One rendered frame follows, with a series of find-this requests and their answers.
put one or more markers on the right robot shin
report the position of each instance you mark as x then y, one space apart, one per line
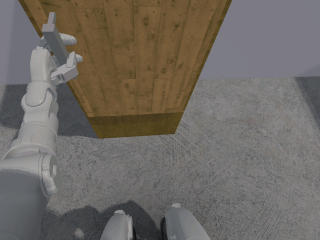
176 205

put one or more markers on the left robot upper arm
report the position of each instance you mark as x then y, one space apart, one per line
26 185

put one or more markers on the robot right thigh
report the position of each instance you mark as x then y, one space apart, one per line
183 225

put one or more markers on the left robot forearm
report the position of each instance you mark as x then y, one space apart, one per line
39 129

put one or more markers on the left robot hand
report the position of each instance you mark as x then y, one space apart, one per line
45 68

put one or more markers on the cupboard door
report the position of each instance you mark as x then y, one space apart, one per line
139 56

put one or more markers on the handle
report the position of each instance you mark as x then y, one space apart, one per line
54 40

